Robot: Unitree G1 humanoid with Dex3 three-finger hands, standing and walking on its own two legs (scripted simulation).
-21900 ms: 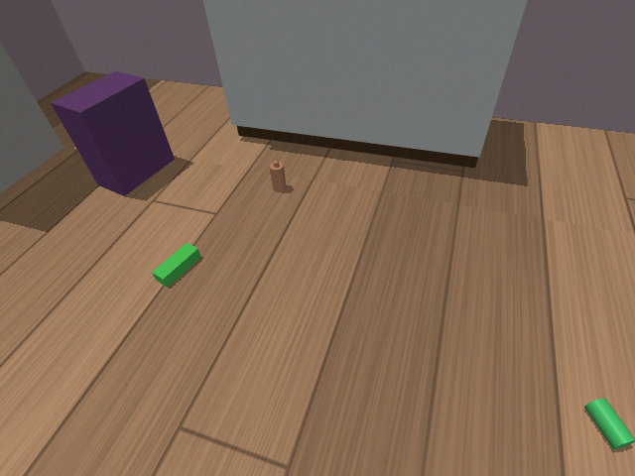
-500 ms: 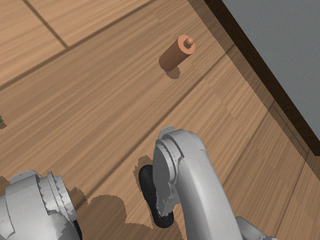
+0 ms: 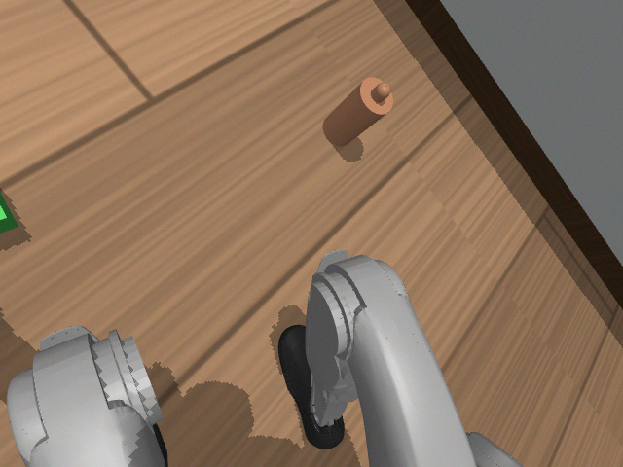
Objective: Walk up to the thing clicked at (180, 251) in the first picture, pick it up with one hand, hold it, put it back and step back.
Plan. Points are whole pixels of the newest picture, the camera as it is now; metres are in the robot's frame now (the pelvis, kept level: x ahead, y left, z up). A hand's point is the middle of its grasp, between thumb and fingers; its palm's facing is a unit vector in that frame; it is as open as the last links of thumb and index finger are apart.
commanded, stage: settle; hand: left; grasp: from above
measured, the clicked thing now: out of the picture +0.44 +0.37 -0.26
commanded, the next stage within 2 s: lift in 0.60 s
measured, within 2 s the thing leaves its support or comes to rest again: neither
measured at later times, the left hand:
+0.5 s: hand out of the picture +0.42 +0.37 -0.14, palm faces -0.42 -0.14 -0.90, open 9.6 cm
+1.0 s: hand out of the picture +0.40 +0.37 -0.07, palm faces -0.43 -0.15 -0.89, open 9.6 cm
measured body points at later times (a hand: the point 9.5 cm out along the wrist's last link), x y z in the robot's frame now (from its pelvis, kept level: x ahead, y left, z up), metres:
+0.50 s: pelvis +0.00 -0.01 +0.02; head +0.22 +0.09 +0.40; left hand +0.44 +0.38 -0.09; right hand +0.10 -0.27 -0.07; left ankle +0.06 +0.13 -0.26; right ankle +0.12 -0.13 -0.26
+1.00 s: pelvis -0.01 -0.01 +0.06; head +0.20 +0.08 +0.45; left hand +0.42 +0.38 -0.02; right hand +0.08 -0.27 -0.05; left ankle +0.06 +0.13 -0.26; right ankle +0.12 -0.13 -0.26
